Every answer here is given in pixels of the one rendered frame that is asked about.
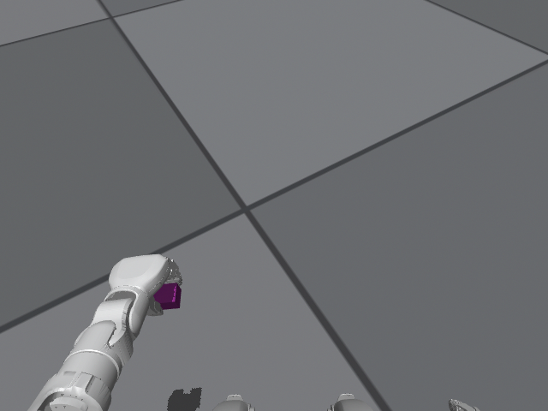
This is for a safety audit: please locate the left robot arm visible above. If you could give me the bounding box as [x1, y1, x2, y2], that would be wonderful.
[27, 286, 150, 411]

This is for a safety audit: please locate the left robot hand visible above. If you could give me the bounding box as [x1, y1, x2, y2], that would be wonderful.
[109, 254, 182, 316]

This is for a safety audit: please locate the small box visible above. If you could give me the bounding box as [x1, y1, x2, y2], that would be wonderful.
[154, 283, 182, 310]

